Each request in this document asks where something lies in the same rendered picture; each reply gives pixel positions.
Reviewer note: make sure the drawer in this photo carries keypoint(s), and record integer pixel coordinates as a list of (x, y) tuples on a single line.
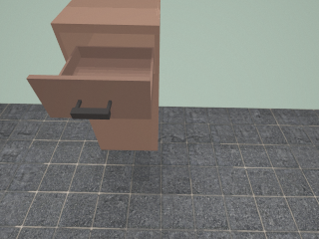
[(99, 74)]

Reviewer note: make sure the handle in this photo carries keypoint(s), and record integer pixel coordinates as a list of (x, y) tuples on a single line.
[(78, 113)]

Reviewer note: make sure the cabinet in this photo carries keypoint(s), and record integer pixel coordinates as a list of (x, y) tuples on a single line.
[(116, 23)]

